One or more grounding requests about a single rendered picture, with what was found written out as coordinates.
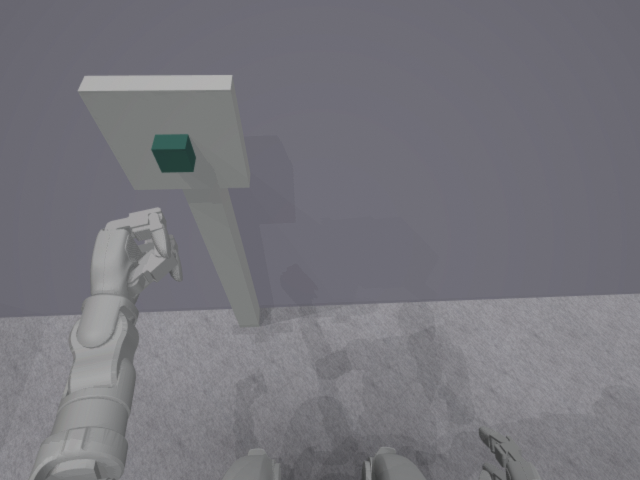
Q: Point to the right robot thigh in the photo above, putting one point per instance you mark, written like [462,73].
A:
[390,467]

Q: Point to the robot left forearm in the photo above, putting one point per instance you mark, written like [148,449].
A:
[87,441]

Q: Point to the robot left shin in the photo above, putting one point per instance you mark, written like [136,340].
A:
[257,452]

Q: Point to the panel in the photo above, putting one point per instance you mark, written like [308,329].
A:
[131,110]

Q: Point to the button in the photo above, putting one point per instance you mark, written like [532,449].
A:
[174,153]

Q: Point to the right robot hand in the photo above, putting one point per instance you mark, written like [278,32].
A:
[509,455]

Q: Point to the left robot hand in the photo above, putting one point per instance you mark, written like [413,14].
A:
[116,254]

